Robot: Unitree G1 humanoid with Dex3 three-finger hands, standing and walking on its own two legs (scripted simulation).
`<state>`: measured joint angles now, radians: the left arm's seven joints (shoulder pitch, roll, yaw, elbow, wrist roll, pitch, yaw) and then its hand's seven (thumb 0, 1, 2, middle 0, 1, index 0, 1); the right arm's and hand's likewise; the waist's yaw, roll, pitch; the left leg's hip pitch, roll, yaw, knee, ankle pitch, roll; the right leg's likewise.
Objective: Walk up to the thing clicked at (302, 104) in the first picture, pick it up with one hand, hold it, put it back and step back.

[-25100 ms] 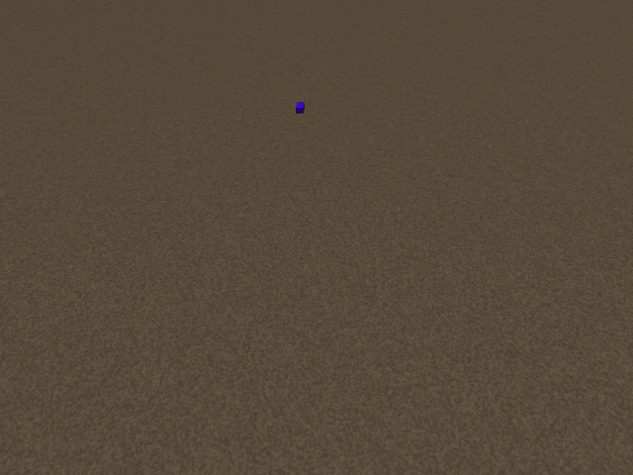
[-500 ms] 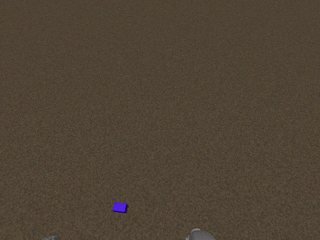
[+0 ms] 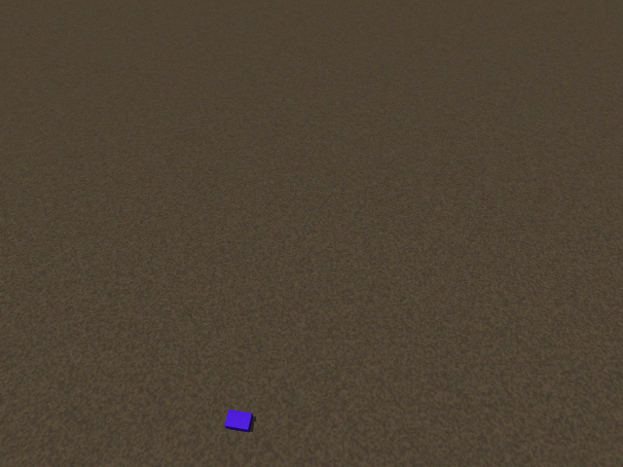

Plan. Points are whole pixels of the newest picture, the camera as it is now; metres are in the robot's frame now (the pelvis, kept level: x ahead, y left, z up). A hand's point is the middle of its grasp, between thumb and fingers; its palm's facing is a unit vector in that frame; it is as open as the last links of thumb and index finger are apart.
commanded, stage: walk up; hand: left
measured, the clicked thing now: (239, 420) +0.38 +0.24 -0.76
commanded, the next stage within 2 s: stand in 1.98 s
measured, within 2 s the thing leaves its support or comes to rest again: neither
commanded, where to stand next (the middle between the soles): -0.01 +0.02 m, yaw -2 degrees
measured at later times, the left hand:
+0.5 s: hand out of the picture +0.02 +0.33 -0.17, palm faces -0.09 -0.94 -0.33, open 7.4 cm
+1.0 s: hand out of the picture +0.16 +0.25 -0.14, palm faces -0.05 -0.91 -0.42, open 7.4 cm
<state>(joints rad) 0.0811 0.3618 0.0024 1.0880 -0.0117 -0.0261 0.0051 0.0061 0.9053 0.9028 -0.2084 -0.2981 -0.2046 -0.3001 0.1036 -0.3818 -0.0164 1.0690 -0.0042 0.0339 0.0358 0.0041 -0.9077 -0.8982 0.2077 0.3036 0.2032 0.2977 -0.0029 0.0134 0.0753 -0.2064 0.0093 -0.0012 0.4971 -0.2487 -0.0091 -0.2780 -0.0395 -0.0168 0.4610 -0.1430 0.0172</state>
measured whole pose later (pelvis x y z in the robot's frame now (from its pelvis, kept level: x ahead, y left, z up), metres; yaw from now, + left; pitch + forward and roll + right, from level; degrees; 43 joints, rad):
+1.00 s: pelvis -0.01 +0.00 -0.02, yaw -1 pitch -2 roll +0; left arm 0.03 0.35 0.03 0.89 0.01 -0.03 0.03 0.00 0.90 0.90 -0.21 -0.30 -0.21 -0.30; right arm 0.18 -0.40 -0.04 0.92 -0.01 0.06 0.01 0.00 -0.91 -0.90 0.21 0.30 0.20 0.30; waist -0.04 0.04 0.15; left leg -0.42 0.00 -0.06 0.99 -0.50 -0.01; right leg -0.40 -0.05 -0.05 0.67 -0.24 0.00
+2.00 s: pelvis -0.02 +0.00 -0.03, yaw +2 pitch -3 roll +2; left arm 0.16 0.43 0.05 0.87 0.02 -0.02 0.02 0.00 0.90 0.90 -0.21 -0.30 -0.21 -0.30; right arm 0.23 -0.41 -0.06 0.93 -0.02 0.05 0.03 0.00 -0.91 -0.90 0.21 0.30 0.20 0.30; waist 0.01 0.03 0.12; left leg -0.31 0.00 -0.01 0.74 -0.39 -0.02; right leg -0.43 -0.12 -0.05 0.79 -0.31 0.01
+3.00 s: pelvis -0.02 -0.01 +0.01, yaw +2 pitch -3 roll +0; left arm 0.08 0.36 0.00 1.13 -0.01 -0.01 -0.02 0.01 0.91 0.90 -0.21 -0.30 -0.20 -0.30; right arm 0.12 -0.35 -0.01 1.15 -0.01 0.00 0.01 0.01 -0.91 -0.90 0.21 0.30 0.20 0.30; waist -0.01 -0.01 0.06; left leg -0.13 0.04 -0.01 0.36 -0.19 -0.05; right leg -0.19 -0.01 0.00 0.39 -0.15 0.00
